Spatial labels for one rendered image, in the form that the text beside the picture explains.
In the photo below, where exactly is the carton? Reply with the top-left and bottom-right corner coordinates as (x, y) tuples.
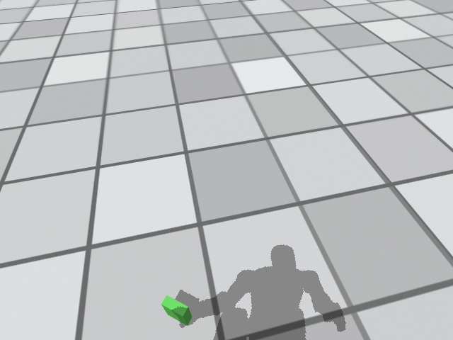
(161, 296), (192, 326)

